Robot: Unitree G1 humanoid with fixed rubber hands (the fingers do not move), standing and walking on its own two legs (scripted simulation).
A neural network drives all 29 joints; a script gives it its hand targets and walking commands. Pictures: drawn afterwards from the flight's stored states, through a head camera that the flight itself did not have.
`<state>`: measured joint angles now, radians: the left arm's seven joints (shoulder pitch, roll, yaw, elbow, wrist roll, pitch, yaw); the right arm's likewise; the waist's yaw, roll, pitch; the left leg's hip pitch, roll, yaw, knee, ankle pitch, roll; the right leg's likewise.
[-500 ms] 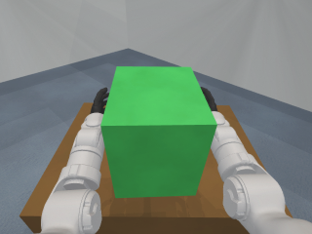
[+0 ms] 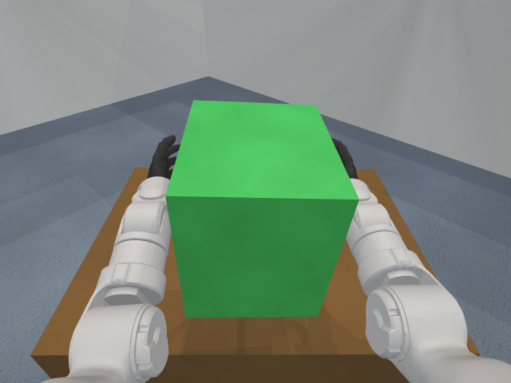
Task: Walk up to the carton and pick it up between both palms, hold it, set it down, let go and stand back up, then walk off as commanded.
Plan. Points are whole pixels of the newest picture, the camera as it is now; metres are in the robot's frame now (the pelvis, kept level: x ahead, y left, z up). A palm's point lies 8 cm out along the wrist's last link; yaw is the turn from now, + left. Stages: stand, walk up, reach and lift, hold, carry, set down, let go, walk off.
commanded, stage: reach and lift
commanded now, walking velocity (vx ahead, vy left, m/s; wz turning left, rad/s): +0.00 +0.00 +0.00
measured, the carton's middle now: (254, 205) +0.38 +0.01 +0.15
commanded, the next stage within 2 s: hold in 0.34 s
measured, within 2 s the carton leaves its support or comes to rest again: neither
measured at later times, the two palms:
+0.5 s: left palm (154, 174) +0.37 +0.16 +0.21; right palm (347, 175) +0.39 -0.14 +0.20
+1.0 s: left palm (150, 174) +0.36 +0.16 +0.22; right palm (348, 174) +0.38 -0.14 +0.21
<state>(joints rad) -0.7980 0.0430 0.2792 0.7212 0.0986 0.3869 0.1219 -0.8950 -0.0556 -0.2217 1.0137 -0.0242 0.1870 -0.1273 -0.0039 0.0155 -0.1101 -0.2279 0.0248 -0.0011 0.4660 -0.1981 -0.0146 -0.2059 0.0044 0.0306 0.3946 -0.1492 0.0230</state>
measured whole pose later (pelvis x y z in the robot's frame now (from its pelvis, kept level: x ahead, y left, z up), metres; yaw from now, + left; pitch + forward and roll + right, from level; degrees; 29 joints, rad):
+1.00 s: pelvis -0.01 +0.00 +0.00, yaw +0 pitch -5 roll -1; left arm -0.80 0.03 0.30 0.55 0.16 0.56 0.08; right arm -0.89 -0.05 -0.21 0.87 0.04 0.34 -0.14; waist 0.00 0.01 -0.10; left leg -0.20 0.02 0.00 0.47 -0.19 -0.01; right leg -0.17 0.00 0.03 0.39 -0.14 0.02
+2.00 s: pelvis -0.01 +0.00 +0.00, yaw +0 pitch -5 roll -1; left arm -0.80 0.03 0.30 0.52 0.18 0.57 0.06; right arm -0.89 -0.05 -0.21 0.85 0.04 0.35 -0.14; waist 0.00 0.01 -0.09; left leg -0.19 0.02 -0.01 0.47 -0.19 -0.01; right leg -0.17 0.00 0.03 0.39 -0.14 0.02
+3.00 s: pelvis -0.01 +0.00 +0.00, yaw +0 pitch -5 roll -1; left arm -0.80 0.03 0.30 0.50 0.18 0.58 0.06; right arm -0.89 -0.05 -0.21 0.84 0.04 0.35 -0.14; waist -0.01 0.00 -0.09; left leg -0.19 0.02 -0.01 0.46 -0.19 -0.01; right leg -0.16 0.00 0.03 0.39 -0.14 0.03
